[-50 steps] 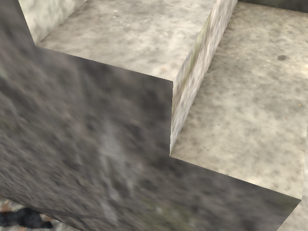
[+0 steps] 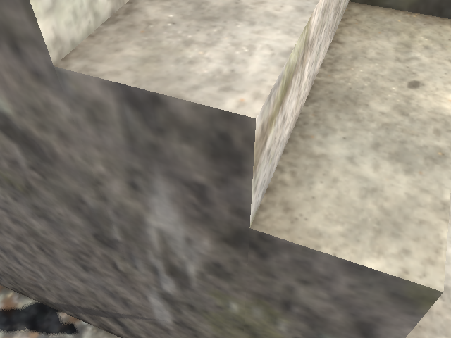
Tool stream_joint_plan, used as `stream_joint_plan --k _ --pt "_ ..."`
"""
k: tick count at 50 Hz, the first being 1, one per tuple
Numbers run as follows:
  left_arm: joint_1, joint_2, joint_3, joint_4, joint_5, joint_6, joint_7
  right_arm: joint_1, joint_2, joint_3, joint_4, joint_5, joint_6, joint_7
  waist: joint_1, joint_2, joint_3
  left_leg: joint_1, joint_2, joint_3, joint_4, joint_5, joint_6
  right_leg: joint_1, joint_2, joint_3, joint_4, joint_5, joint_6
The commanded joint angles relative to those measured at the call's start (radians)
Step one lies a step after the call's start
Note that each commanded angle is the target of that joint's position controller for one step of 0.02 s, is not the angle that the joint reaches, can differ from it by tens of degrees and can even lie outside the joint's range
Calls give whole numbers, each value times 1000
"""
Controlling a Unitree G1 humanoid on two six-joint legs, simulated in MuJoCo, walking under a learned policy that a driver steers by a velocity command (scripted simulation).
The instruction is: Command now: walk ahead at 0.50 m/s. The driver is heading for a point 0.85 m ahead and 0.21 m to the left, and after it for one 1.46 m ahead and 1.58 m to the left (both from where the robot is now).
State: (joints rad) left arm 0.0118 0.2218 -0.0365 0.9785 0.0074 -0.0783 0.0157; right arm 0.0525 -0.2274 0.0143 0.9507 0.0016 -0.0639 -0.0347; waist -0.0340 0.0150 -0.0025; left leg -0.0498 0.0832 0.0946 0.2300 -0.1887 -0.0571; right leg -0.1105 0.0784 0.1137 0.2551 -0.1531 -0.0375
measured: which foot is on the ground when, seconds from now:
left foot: down 0.00-1.00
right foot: down 0.00-1.00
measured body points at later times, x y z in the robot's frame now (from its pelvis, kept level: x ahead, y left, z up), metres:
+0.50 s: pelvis +0.00 +0.00 +0.00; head +0.01 +0.00 +0.45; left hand +0.18 +0.23 -0.11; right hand +0.15 -0.25 -0.12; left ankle -0.05 +0.15 -0.75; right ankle -0.02 -0.10 -0.75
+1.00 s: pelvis +0.00 +0.00 +0.00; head +0.01 +0.00 +0.45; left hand +0.17 +0.23 -0.11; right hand +0.15 -0.25 -0.12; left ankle -0.05 +0.15 -0.75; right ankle -0.02 -0.10 -0.75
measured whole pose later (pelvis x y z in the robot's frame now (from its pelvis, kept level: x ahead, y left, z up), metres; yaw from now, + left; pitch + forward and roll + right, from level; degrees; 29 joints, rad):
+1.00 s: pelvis +0.00 +0.00 +0.00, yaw +0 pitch +1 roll +0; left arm 0.01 0.22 -0.04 0.98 0.01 -0.08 0.02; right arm 0.05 -0.23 0.01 0.95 0.00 -0.06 -0.03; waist -0.03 0.01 0.00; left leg -0.05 0.08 0.09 0.23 -0.19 -0.06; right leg -0.11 0.07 0.11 0.26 -0.15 -0.03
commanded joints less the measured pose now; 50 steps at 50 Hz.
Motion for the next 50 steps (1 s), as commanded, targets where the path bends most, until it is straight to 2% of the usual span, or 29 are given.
stream_joint_plan --k 1,50 --pt "-74 105 20 -62 -1 -14 3 -60 -100 -20 -61 0 -14 -2 0 -8 -99 90 95 -74 6 216 26 -25 -162 97 -14 282 9" --pt "-76 105 21 -59 -1 -14 3 -62 -101 -20 -60 0 -14 -2 0 -9 -99 87 94 -77 4 217 26 -23 -164 91 -13 279 11"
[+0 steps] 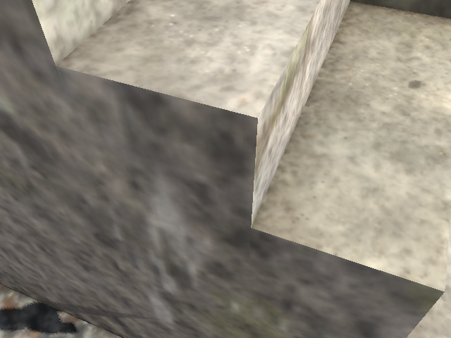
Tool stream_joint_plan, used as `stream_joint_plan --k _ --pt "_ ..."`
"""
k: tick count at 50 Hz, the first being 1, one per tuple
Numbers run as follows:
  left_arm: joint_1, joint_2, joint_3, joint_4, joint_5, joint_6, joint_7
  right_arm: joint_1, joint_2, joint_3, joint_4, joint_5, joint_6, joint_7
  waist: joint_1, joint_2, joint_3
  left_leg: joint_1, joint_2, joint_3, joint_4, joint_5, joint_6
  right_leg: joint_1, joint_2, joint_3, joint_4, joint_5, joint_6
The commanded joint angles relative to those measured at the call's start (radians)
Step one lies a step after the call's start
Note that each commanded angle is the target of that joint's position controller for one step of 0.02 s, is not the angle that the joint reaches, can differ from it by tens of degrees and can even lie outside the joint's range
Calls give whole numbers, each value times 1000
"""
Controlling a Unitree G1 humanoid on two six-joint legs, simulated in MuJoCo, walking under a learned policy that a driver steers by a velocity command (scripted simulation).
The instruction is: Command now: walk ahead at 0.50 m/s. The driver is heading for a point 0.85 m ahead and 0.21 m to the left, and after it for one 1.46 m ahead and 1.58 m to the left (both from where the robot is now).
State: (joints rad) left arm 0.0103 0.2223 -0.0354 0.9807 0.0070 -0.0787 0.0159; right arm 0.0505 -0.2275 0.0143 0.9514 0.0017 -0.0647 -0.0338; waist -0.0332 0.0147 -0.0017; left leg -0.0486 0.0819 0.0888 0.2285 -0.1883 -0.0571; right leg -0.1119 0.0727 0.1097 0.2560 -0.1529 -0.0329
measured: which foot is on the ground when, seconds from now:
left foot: down 0.00-1.00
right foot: down 0.00-1.00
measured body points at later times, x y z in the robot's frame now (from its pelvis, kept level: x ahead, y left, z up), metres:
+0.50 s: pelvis +0.00 +0.00 +0.00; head +0.01 +0.00 +0.45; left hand +0.18 +0.23 -0.12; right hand +0.15 -0.25 -0.12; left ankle -0.05 +0.15 -0.75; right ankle -0.01 -0.10 -0.75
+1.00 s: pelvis -0.01 +0.01 +0.00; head +0.01 +0.00 +0.45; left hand +0.13 +0.25 -0.13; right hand +0.10 -0.25 -0.14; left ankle -0.05 +0.15 -0.75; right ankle -0.01 -0.10 -0.75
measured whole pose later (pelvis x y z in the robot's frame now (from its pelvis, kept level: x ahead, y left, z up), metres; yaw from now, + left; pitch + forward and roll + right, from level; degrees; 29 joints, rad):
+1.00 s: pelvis -0.01 +0.01 +0.00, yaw +0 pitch +0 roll +0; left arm 0.07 0.22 -0.01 1.02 0.00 -0.07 0.03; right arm 0.10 -0.24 -0.01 1.01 0.00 -0.05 -0.04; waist -0.03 0.01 0.03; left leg -0.08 0.08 0.09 0.31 -0.23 -0.05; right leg -0.14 0.06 0.11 0.34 -0.19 -0.02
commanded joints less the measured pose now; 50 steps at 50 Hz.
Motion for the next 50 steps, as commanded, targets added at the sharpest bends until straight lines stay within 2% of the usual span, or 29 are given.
stream_joint_plan --k 1,29,39,40,50 --pt "-74 105 20 -62 -1 -14 3 -60 -101 -20 -61 0 -14 -3 0 -8 -100 86 95 -72 5 217 26 -21 -159 94 -14 279 6" --pt "-74 105 21 -60 -1 -14 3 -61 -101 -20 -61 0 -14 -2 0 -8 -99 84 95 -74 5 218 25 -20 -160 90 -13 277 8" --pt "-24 114 35 -25 -3 -2 9 -5 -108 -34 -30 -3 -2 -3 1 -10 -73 58 90 -72 61 199 35 -43 -162 91 39 273 6" --pt "-18 109 35 -25 -10 -4 12 -11 -106 -33 -21 -1 -3 -5 11 -19 -75 50 92 -81 52 165 45 -38 -161 100 32 253 4" --pt "26 110 45 -9 -7 2 19 17 -110 -42 10 -4 3 -4 8 -18 -56 42 89 -85 71 146 58 -58 -162 104 50 228 4"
